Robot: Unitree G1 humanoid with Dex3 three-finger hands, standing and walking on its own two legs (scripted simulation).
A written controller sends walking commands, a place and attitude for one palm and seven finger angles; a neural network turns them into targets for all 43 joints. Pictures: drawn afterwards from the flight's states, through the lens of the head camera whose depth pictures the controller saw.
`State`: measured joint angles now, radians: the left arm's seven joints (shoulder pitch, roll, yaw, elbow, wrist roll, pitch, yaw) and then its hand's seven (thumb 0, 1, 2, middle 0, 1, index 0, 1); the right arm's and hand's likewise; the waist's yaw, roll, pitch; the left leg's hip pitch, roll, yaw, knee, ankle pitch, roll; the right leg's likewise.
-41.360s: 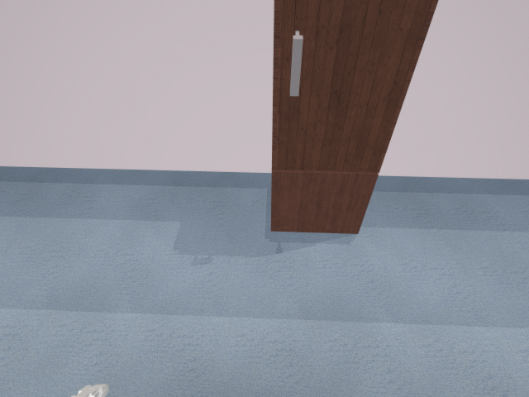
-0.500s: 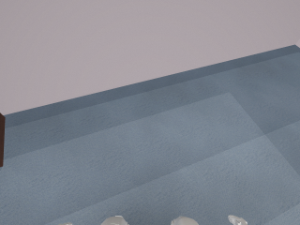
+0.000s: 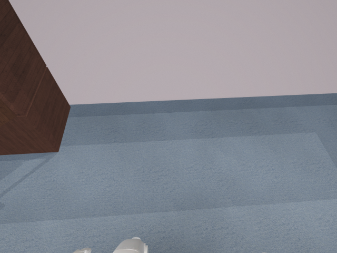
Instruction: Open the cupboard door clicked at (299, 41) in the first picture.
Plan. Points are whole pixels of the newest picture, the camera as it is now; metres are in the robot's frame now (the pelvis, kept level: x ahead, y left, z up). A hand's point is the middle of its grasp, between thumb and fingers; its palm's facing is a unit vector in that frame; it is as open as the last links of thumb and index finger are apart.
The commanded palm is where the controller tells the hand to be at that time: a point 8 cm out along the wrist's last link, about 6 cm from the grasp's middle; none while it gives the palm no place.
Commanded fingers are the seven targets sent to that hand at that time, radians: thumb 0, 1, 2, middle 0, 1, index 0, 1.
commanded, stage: turn to face it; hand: left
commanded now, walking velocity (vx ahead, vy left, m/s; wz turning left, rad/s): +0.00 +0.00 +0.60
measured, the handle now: out of the picture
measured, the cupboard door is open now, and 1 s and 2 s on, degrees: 46 46 46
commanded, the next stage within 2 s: take the last steps up to it in 1.32 s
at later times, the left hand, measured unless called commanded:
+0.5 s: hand out of the picture +0.07 +0.23 -0.15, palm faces +0.28 -0.91 -0.31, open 7.4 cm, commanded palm none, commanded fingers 0.00 0.90 0.90 -0.20 -0.30 -0.20 -0.30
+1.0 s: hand out of the picture -0.06 +0.22 -0.17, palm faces +0.59 -0.77 -0.26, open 7.4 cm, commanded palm none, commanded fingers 0.00 0.90 0.90 -0.20 -0.30 -0.20 -0.30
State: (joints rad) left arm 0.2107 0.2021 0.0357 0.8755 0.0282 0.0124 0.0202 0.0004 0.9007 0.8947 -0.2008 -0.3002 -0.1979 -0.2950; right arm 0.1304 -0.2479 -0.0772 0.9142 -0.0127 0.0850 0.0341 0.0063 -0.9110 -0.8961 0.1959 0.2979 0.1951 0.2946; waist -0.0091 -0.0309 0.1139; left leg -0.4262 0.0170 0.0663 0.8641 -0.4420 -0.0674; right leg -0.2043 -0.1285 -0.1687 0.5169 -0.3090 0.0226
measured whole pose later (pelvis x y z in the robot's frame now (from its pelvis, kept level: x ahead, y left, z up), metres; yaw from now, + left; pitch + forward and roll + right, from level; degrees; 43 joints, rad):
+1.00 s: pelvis +0.01 +0.00 -0.01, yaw +36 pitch +1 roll +0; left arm 0.17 0.27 0.07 0.91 0.02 0.07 0.01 0.00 0.91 0.89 -0.20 -0.30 -0.19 -0.29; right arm 0.14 -0.23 -0.05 0.89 -0.03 0.03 0.00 0.00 -0.91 -0.90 0.20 0.30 0.20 0.30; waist 0.00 -0.03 0.11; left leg -0.33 -0.02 -0.03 0.55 -0.25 0.02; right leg -0.47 -0.09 -0.02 1.04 -0.46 0.08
